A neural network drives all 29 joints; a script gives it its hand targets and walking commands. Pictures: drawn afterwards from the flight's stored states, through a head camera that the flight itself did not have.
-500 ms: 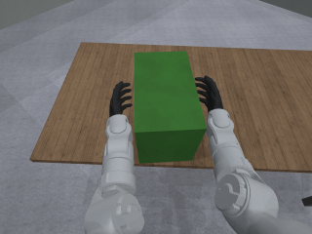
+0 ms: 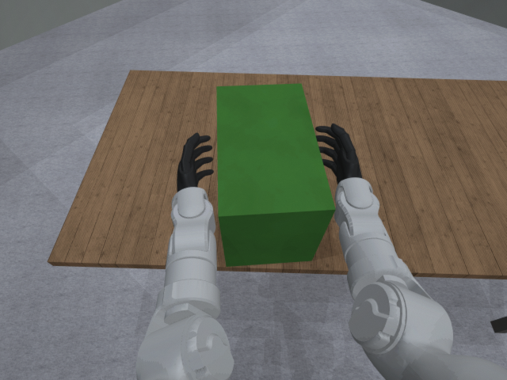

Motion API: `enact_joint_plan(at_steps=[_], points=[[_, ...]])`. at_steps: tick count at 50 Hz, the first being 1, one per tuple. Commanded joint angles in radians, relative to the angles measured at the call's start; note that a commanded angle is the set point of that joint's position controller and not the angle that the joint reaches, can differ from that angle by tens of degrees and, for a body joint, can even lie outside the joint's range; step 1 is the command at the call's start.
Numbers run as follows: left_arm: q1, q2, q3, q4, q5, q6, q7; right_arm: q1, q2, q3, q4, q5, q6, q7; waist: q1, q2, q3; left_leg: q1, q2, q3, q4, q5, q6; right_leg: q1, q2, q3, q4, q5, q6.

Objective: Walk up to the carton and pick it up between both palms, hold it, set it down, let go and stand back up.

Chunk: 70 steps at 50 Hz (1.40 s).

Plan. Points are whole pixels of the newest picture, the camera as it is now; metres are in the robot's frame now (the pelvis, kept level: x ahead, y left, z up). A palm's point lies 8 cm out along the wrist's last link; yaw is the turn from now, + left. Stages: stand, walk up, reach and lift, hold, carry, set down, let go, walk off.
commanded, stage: reach and lift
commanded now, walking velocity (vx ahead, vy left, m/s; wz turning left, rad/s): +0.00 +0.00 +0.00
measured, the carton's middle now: (264, 173) +0.47 +0.03 +0.01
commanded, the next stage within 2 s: none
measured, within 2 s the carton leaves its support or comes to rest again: leaves its support in 1.26 s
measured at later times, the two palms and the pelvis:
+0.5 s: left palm (190, 185) +0.40 +0.15 +0.06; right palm (345, 173) +0.43 -0.10 +0.07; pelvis +0.00 +0.00 +0.00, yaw +1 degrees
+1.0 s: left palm (192, 194) +0.38 +0.14 +0.06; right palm (350, 183) +0.41 -0.11 +0.07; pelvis -0.01 -0.01 +0.00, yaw +2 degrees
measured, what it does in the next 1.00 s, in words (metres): stands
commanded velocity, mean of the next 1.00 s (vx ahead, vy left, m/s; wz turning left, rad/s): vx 0.00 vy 0.00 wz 0.00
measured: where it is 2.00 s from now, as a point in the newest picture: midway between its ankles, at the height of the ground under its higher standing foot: outside the picture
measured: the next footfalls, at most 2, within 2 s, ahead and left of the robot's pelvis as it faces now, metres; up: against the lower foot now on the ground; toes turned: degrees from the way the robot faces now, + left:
none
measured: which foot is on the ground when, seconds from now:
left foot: down 0.00-1.00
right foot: down 0.00-1.00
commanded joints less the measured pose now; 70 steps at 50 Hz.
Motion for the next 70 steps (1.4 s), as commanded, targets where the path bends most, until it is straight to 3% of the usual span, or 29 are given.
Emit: enact_joint_plan(at_steps=[1,8,15,17,24,32,34,36,38,43,44,45,46,49,50,51,54,55,57,58,60,61,63,66,67,68,70], points=[[-0.376,-0.345,-0.240,0.050,-0.001,0.002,-0.054,-0.419,0.415,0.225,0.029,-0.035,-0.033,0.113,0.007,-0.016,-0.489,0.179,-0.039,0.036,0.041,0.444,0.044,0.236,0.015,-0.049,0.051,0.479,0.038],[-0.384,-0.345,-0.241,0.049,0.008,-0.006,-0.046,-0.407,0.387,0.208,0.059,-0.053,-0.042,0.112,0.004,0.016,-0.497,0.184,-0.028,0.029,0.048,0.464,0.037,0.208,0.012,-0.052,0.048,0.464,0.030],[-0.373,-0.350,-0.241,0.059,0.009,-0.005,-0.048,-0.410,0.397,0.224,0.051,-0.038,-0.046,0.108,0.003,0.014,-0.485,0.183,-0.033,0.029,0.046,0.468,0.038,0.214,0.014,-0.049,0.049,0.497,0.036],[-0.375,-0.347,-0.244,0.079,0.002,-0.003,-0.046,-0.418,0.383,0.228,0.058,-0.041,-0.048,0.106,0.007,-0.011,-0.478,0.185,-0.033,0.029,0.039,0.458,0.039,0.216,0.019,-0.055,0.042,0.504,0.040],[-0.418,-0.368,-0.270,0.073,-0.008,-0.028,-0.039,-0.446,0.382,0.228,0.057,-0.047,-0.089,0.092,0.001,0.004,-0.555,0.166,-0.025,0.019,0.053,0.479,0.035,0.238,0.019,-0.057,0.060,0.552,0.035],[-0.443,-0.365,-0.315,0.084,-0.042,-0.040,-0.047,-0.468,0.404,0.281,0.058,-0.013,-0.112,0.068,-0.007,-0.011,-0.589,0.124,-0.033,0.020,0.039,0.435,0.037,0.298,0.018,-0.060,0.074,0.610,0.049],[-0.426,-0.377,-0.337,0.067,-0.056,-0.037,-0.048,-0.458,0.419,0.307,0.042,0.016,-0.112,0.061,0.003,0.020,-0.607,0.116,-0.033,0.018,0.045,0.454,0.032,0.325,0.014,-0.055,0.086,0.637,0.047],[-0.456,-0.376,-0.357,0.059,-0.068,-0.037,-0.048,-0.478,0.404,0.314,0.047,0.019,-0.112,0.057,-0.017,0.009,-0.602,0.134,-0.034,0.008,0.050,0.450,0.028,0.306,0.018,-0.060,0.073,0.617,0.049],[-0.478,-0.381,-0.373,0.046,-0.073,-0.043,-0.038,-0.481,0.400,0.315,0.040,0.015,-0.125,0.057,-0.014,0.018,-0.636,0.134,-0.028,0.011,0.050,0.442,0.026,0.297,0.017,-0.061,0.078,0.614,0.042],[-0.495,-0.373,-0.396,0.061,-0.098,-0.051,-0.037,-0.517,0.405,0.356,0.016,0.059,-0.135,0.046,-0.003,0.004,-0.653,0.104,-0.035,0.005,0.048,0.410,0.026,0.330,0.019,-0.056,0.087,0.649,0.047],[-0.502,-0.375,-0.396,0.107,-0.099,-0.047,-0.036,-0.529,0.400,0.362,0.053,0.059,-0.128,0.046,-0.006,0.017,-0.631,0.076,-0.034,0.000,0.042,0.372,0.029,0.331,0.009,-0.048,0.086,0.627,0.043],[-0.518,-0.388,-0.432,0.055,-0.122,-0.053,-0.035,-0.514,0.423,0.389,0.019,0.077,-0.131,0.043,-0.006,0.006,-0.676,0.102,-0.039,0.004,0.048,0.413,0.024,0.340,0.019,-0.057,0.091,0.659,0.048],[-0.496,-0.371,-0.408,0.126,-0.109,-0.042,-0.038,-0.517,0.409,0.387,0.050,0.080,-0.121,0.041,-0.007,0.003,-0.635,0.090,-0.036,0.001,0.039,0.372,0.031,0.340,0.017,-0.047,0.082,0.635,0.044],[-0.525,-0.369,-0.437,0.080,-0.135,-0.052,-0.042,-0.505,0.450,0.410,0.042,0.095,-0.116,0.029,-0.013,-0.015,-0.649,0.065,-0.038,-0.005,0.034,0.364,0.027,0.381,0.010,-0.049,0.093,0.664,0.051],[-0.544,-0.389,-0.449,0.047,-0.147,-0.061,-0.034,-0.516,0.439,0.416,0.022,0.109,-0.123,0.034,-0.012,0.008,-0.677,0.076,-0.035,-0.012,0.035,0.380,0.021,0.376,0.016,-0.054,0.101,0.676,0.048],[-0.544,-0.359,-0.439,0.106,-0.139,-0.056,-0.039,-0.505,0.433,0.412,0.069,0.100,-0.112,0.029,-0.019,-0.011,-0.638,0.065,-0.040,-0.005,0.029,0.335,0.027,0.373,0.009,-0.046,0.084,0.648,0.048],[-0.546,-0.386,-0.461,0.089,-0.162,-0.061,-0.033,-0.535,0.437,0.434,0.008,0.133,-0.120,0.025,-0.012,0.010,-0.661,0.054,-0.042,-0.013,0.032,0.328,0.025,0.385,0.007,-0.047,0.090,0.652,0.046],[-0.548,-0.375,-0.458,0.143,-0.167,-0.053,-0.038,-0.533,0.428,0.438,0.033,0.126,-0.107,0.023,-0.023,0.002,-0.636,0.043,-0.044,-0.014,0.023,0.274,0.031,0.366,0.002,-0.045,0.076,0.586,0.045],[-0.596,-0.396,-0.497,0.066,-0.187,-0.059,-0.033,-0.541,0.456,0.452,-0.005,0.150,-0.103,0.022,-0.025,0.018,-0.675,0.073,-0.043,-0.020,0.029,0.294,0.026,0.352,0.008,-0.052,0.079,0.581,0.045],[-0.571,-0.375,-0.484,0.130,-0.182,-0.043,-0.037,-0.526,0.466,0.462,0.043,0.155,-0.085,0.019,-0.025,0.016,-0.644,0.077,-0.041,-0.019,0.026,0.268,0.029,0.347,0.003,-0.043,0.069,0.551,0.043],[-0.594,-0.380,-0.512,0.072,-0.200,-0.048,-0.033,-0.553,0.470,0.468,-0.015,0.168,-0.085,0.018,-0.030,0.009,-0.662,0.091,-0.043,-0.024,0.024,0.258,0.028,0.341,0.010,-0.049,0.068,0.526,0.043],[-0.584,-0.382,-0.521,0.083,-0.200,-0.036,-0.032,-0.529,0.481,0.493,0.000,0.181,-0.069,0.015,-0.026,0.014,-0.661,0.101,-0.042,-0.027,0.032,0.278,0.023,0.350,0.009,-0.042,0.072,0.543,0.040],[-0.629,-0.397,-0.548,0.061,-0.219,-0.033,-0.027,-0.541,0.488,0.493,0.002,0.192,-0.055,0.018,-0.048,0.031,-0.645,0.116,-0.044,-0.035,0.036,0.267,0.019,0.325,0.014,-0.055,0.064,0.499,0.040],[-0.659,-0.389,-0.556,0.052,-0.223,-0.009,-0.018,-0.544,0.477,0.477,0.029,0.208,-0.022,0.021,-0.042,0.044,-0.614,0.165,-0.042,-0.038,0.032,0.240,0.018,0.270,0.018,-0.054,0.038,0.417,0.030],[-0.677,-0.381,-0.552,0.070,-0.227,0.005,-0.024,-0.534,0.476,0.472,0.050,0.209,-0.006,0.014,-0.060,0.051,-0.587,0.164,-0.045,-0.041,0.027,0.208,0.019,0.266,0.013,-0.053,0.026,0.371,0.028],[-0.694,-0.407,-0.586,0.013,-0.252,0.005,-0.021,-0.582,0.506,0.496,-0.031,0.237,-0.010,0.014,-0.040,0.045,-0.654,0.185,-0.046,-0.039,0.036,0.238,0.014,0.279,0.019,-0.050,0.038,0.404,0.027],[-0.700,-0.409,-0.584,0.068,-0.257,0.027,-0.027,-0.618,0.515,0.508,-0.026,0.248,0.013,0.007,-0.051,0.041,-0.615,0.164,-0.055,-0.035,0.028,0.181,0.023,0.270,0.010,-0.046,0.031,0.361,0.034]])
